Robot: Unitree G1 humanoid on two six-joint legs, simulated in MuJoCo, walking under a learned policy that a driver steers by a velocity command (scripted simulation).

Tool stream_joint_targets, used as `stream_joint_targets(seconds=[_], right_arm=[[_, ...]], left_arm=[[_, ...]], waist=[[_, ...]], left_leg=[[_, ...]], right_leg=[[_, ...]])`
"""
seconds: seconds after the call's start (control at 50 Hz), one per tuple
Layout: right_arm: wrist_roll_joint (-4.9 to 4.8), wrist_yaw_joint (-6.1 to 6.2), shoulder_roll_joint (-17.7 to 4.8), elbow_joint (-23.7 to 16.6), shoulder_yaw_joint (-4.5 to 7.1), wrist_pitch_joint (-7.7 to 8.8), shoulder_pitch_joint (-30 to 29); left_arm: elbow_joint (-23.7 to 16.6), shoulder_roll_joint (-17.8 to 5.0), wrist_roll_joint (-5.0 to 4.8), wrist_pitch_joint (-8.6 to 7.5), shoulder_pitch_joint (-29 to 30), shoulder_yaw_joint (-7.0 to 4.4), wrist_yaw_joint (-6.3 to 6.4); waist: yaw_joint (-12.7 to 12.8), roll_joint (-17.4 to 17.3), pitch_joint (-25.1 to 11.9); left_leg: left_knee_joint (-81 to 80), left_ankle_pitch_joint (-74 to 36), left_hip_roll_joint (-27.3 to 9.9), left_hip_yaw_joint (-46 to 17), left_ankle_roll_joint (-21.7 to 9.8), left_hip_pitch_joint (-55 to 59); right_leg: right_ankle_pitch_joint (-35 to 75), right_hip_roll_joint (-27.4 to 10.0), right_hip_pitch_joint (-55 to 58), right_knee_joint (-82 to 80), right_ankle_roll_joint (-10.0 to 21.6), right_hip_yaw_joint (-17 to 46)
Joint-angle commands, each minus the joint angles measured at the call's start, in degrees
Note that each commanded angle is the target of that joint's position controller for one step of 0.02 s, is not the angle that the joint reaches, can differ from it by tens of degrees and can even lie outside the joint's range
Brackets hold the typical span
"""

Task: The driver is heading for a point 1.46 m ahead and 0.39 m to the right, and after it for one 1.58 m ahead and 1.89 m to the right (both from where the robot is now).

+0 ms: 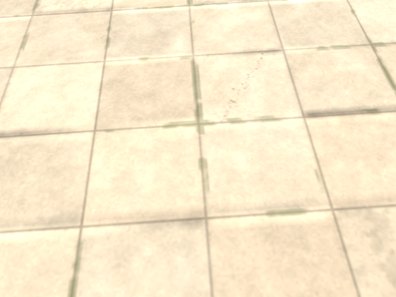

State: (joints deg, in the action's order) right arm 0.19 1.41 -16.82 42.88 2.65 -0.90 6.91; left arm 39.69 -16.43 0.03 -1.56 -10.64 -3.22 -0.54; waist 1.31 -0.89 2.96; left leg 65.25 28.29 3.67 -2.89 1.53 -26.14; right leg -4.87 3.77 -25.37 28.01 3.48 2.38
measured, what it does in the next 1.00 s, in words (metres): steps on the spot, turning right: left foot, then right foot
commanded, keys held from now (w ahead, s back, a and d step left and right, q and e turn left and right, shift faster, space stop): e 0.80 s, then no key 0.20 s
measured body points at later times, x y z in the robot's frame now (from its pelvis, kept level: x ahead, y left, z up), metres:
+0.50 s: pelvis +0.04 +0.05 +0.01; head +0.08 +0.06 +0.46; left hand +0.27 +0.28 -0.09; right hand +0.08 -0.26 -0.08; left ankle +0.08 +0.16 -0.73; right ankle +0.00 -0.09 -0.66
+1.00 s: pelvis +0.03 +0.01 +0.01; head +0.04 -0.03 +0.46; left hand +0.32 +0.15 -0.07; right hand -0.01 -0.31 -0.10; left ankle +0.12 +0.13 -0.69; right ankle -0.01 -0.08 -0.73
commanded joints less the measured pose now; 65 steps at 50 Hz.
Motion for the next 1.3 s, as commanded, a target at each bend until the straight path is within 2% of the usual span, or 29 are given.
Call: stream_joint_targets(seconds=[0.02,0.18,0.24,0.26,0.28,0.3,0.32,0.34,0.38,0.44,0.52,0.62,0.66,0.68,0.7,0.72,0.74,0.78,0.8,0.84,0.92,1.02,1.08,1.1,1.12,1.14,1.16,1.18,1.3], right_arm=[[-0.13,0.62,-4.0,-3.13,1.33,-0.34,2.96],[-0.42,0.1,-4.53,-2.75,1.87,1.19,2.93],[-0.38,-0.46,-5.39,-1.55,2.69,2.19,6.84],[0.6,-0.15,-9.18,-1.78,3.66,2.17,8.57],[2.3,0.06,-13.8,-1.69,4.73,1.62,7.24],[3.39,0.18,-11.19,-3.77,4.09,1.96,3.8],[2.7,0.66,-8.07,-5.17,3.2,2.16,0.24],[1.55,0.89,-6.53,-5.74,2.79,2.18,-1.99],[0.33,1.23,-5.67,-5.72,2.26,1.97,-1.58],[0.81,1.68,-6.67,-4.92,2.62,1.02,2.67],[0.48,1.44,-9.75,-4.66,3.89,0.28,4.03],[-1.02,0.18,-11.33,-4.39,4.76,0.39,2.69],[-2.18,0.07,-10.41,-3.89,4.63,0.64,1.87],[-1.67,-0.19,-8.26,-2.56,4.13,0.98,5.16],[1.69,-0.56,-4.08,-4.64,2.67,1.18,4.92],[1.66,-0.09,-5.04,-7.18,2.79,1.41,-0.31],[0.53,0.2,-7.6,-7.18,3.56,1.27,-2.63],[0.18,0.88,-7.62,-5.82,3.94,0.91,-1.51],[0.59,1.16,-8.09,-5.72,4.15,0.73,-0.84],[0.21,0.75,-7.06,-4.62,3.92,0.69,1.71],[-0.13,0.33,-4.63,-4.74,2.7,0.51,0.44],[-0.53,-0.4,-5.32,-5.41,2.52,0.74,-0.17],[-0.17,-1.06,-3.71,-4.5,2.09,1.57,2.96],[0.78,-1.1,-4.43,-4.65,1.96,1.93,3.43],[1.56,-0.78,-8.49,-5.35,2.56,2.07,4.17],[1.69,-1.01,-8.28,-4.53,2.27,2.14,1.1],[1.31,-1.37,-4.43,-5.71,1.26,2.43,-1.92],[1.28,-1.48,-3.74,-5.47,1.06,2.65,-1.83],[0.73,-0.77,-4.17,-4.51,0.64,3.34,1.88]], left_arm=[[-5.06,-8.61,0.35,1.29,1.25,-2.52,1.2],[-6.68,-10.17,-0.41,3.26,1.35,-3.84,2.43],[-7.04,-9.28,-1.19,4.18,1.97,-3.68,2.72],[-7.3,-7.06,-0.97,4.23,0.75,-3.02,2.65],[-9.55,-5.67,-1.31,3.69,2.06,-2.85,2.39],[-8.57,-9.56,-0.12,2.89,0.47,-3.99,2.16],[-6.74,-11.37,-0.55,3.0,-1.53,-4.89,1.9],[-4.98,-10.5,-0.71,3.66,-3.42,-4.92,2.04],[-4.53,-7.75,-0.62,4.58,-3.81,-4.17,2.15],[-7.34,-5.87,-1.54,4.52,1.67,-3.12,1.75],[-9.51,-4.66,-1.21,4.41,4.31,-2.16,0.74],[-9.78,-5.99,-1.34,5.14,2.65,-2.78,-0.3],[-8.41,-6.05,-1.23,5.24,-1.23,-3.36,-0.47],[-7.81,-8.33,-1.13,5.17,-3.58,-4.28,0.08],[-8.71,-15.59,-0.91,4.9,-5.85,-5.94,1.11],[-9.74,-16.4,1.06,3.63,-5.05,-5.55,0.6],[-9.36,-13.63,1.38,2.43,-4.83,-4.83,0.18],[-8.85,-10.8,-0.19,1.78,0.33,-3.99,0.78],[-9.01,-10.09,-0.92,2.04,2.24,-3.56,1.12],[-9.01,-9.11,-0.32,2.39,3.12,-2.91,1.72],[-7.8,-8.84,0.05,2.56,2.47,-2.59,2.23],[-6.42,-8.97,0.46,2.9,2.8,-2.08,1.47],[-5.36,-6.59,-0.29,2.81,4.49,-0.82,1.21],[-4.46,-4.92,0.08,2.41,2.27,-0.21,1.19],[-4.06,-3.74,1.35,1.91,-0.36,0.16,1.13],[-3.8,-3.34,1.02,1.79,-2.4,-0.05,1.22],[-3.05,-5.25,1.6,1.94,-0.87,-0.28,1.48],[-2.99,-5.85,1.48,2.17,1.25,-0.65,1.54],[-0.74,-4.1,0.75,2.55,1.14,-0.58,1.59]], waist=[[-2.17,7.69,-8.43],[-0.59,9.88,-10.26],[-2.8,9.22,-9.32],[-2.47,2.86,-9.49],[-0.67,-14.62,-5.76],[-0.81,-13.6,-5.9],[0.74,-8.68,-5.87],[1.58,-5.96,-5.27],[0.5,-5.5,-4.42],[-2.88,-7.77,-4.24],[-4.61,-9.5,-6.34],[-3.53,-10.53,-6.66],[-0.84,-8.81,-7.21],[-0.49,-3.27,-8.51],[-1.39,14.86,-9.97],[1.27,17.37,-11.25],[2.7,10.86,-10.98],[-0.37,6.97,-8.02],[-1.3,7.61,-7.49],[-2.37,8.35,-9.34],[-0.99,8.75,-9.32],[0.41,9.85,-6.63],[-2.6,8.02,-5.92],[-2.33,5.68,-6.58],[-0.08,-2.29,-8.01],[3.31,-10.45,-7.57],[2.19,-8.8,-6.32],[0.96,-8.0,-5.25],[-1.33,-1.97,-3.52]], left_leg=[[-9.81,-2.28,-1.77,-1.0,1.41,-1.72],[-26.76,-9.13,-0.91,-2.13,1.59,5.2],[-41.02,-16.17,-2.27,-1.22,-1.13,14.0],[-45.84,-14.27,-12.05,-9.42,-4.64,18.95],[-50.83,-18.03,-22.62,-23.86,-12.83,17.31],[-51.13,-22.16,-27.07,-27.67,-16.92,14.03],[-49.46,-24.87,-24.24,-21.8,-15.25,13.43],[-48.01,-26.21,-20.38,-15.66,-12.47,13.97],[-46.74,-30.97,-17.93,-9.73,-11.54,16.16],[-46.65,-34.61,-17.39,-5.45,-12.94,21.77],[-45.81,-37.95,-20.13,-2.98,-14.02,24.12],[-43.11,-39.74,-21.78,-0.02,-12.85,21.84],[-37.64,-36.46,-20.29,3.16,-9.18,18.85],[-30.71,-29.25,-17.65,7.06,-4.92,12.82],[-12.57,-1.16,-10.79,12.1,1.16,-4.28],[-0.87,11.97,-4.4,4.57,3.3,-12.96],[4.33,9.45,-5.71,0.22,3.06,-13.19],[2.11,0.41,-6.87,-1.18,2.54,-13.46],[0.82,-2.49,-6.66,-1.27,2.97,-12.17],[-0.1,-6.33,-5.31,-0.1,3.78,-8.03],[-12.53,-8.45,-5.44,0.34,4.05,-3.18],[-23.33,-6.83,-5.09,0.99,2.64,4.71],[-40.13,-17.47,-4.44,2.17,0.69,14.17],[-43.85,-25.11,-6.83,-0.7,-0.41,19.38],[-43.43,-37.22,-14.41,-7.53,-3.11,23.09],[-43.89,-32.4,-17.34,-10.75,-8.77,15.74],[-45.46,-23.96,-15.53,-10.1,-9.25,12.15],[-45.19,-18.19,-12.72,-7.74,-7.0,11.97],[-42.07,-16.59,-8.69,-3.09,-3.71,13.77]], right_leg=[[-1.1,-12.03,9.13,-11.73,9.04,18.78],[-9.31,-11.11,8.92,-10.71,7.72,23.85],[-12.13,-7.75,5.28,-6.97,4.31,23.16],[-19.67,-4.09,-0.38,1.01,1.32,19.0],[-26.89,5.3,-10.87,13.92,-1.87,5.6],[-28.5,1.82,-10.82,28.06,-4.18,6.67],[-25.07,1.0,-9.95,34.22,-4.8,7.13],[-22.04,0.66,-10.02,37.3,-5.84,6.05],[-18.27,-0.21,-12.15,42.27,-7.68,4.64],[-15.78,-2.24,-14.17,35.6,-9.52,1.13],[-17.92,-5.1,-7.8,24.15,-9.57,-1.56],[-15.67,-4.36,2.27,10.26,-6.25,-5.63],[-6.06,-2.64,10.67,-2.32,-2.92,-6.97],[3.06,-3.86,19.49,-6.83,-0.66,-2.74],[27.54,-18.97,31.19,-5.77,5.5,17.4],[32.26,-27.2,27.15,-6.19,17.23,27.66],[27.85,-24.22,25.74,-7.19,17.03,23.45],[19.89,-17.72,22.85,-6.86,10.89,16.5],[20.04,-16.52,21.02,-6.98,9.96,15.46],[21.42,-15.14,19.3,-7.11,9.98,13.31],[14.9,-14.35,18.37,-7.04,9.63,12.95],[5.86,-14.92,13.41,-6.98,10.21,16.62],[3.27,-12.66,10.55,-4.54,7.3,16.71],[-0.54,-10.61,8.48,-3.78,4.21,16.03],[-8.3,-6.01,6.14,1.94,0.64,11.73],[-15.28,-2.5,9.32,1.5,-2.19,5.89],[-12.78,-3.71,13.03,0.27,-3.74,5.6],[-10.14,-3.36,13.05,-0.1,-3.75,5.54],[-3.95,-4.1,11.52,-1.85,-2.39,7.32]])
